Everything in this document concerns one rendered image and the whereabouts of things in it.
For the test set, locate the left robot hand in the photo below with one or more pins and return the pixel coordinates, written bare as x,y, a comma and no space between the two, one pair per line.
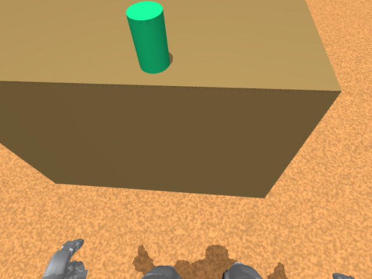
60,263

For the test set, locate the can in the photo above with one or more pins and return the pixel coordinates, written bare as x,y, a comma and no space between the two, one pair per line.
146,21

